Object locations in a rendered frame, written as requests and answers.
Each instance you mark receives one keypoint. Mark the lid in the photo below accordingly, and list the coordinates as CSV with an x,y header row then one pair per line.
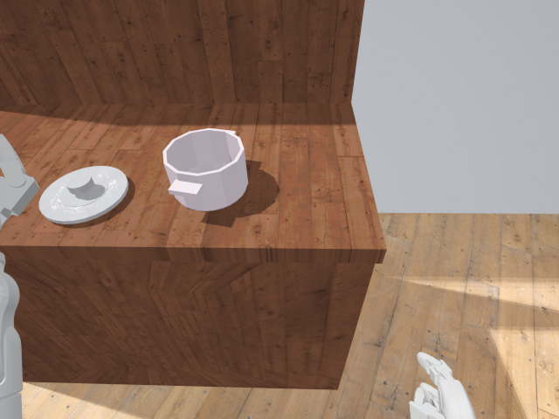
x,y
58,205

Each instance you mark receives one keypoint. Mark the pot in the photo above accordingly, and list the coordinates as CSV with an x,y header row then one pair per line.
x,y
206,168

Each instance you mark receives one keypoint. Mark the table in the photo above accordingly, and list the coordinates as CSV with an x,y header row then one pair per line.
x,y
264,293

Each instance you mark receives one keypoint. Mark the left robot hand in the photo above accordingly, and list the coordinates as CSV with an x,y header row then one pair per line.
x,y
16,187

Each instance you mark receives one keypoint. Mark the right robot hand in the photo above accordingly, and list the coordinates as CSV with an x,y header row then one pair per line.
x,y
450,401

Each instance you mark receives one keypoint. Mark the left robot forearm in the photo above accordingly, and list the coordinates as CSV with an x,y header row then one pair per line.
x,y
11,373

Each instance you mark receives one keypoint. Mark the knob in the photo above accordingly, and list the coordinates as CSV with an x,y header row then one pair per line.
x,y
79,183

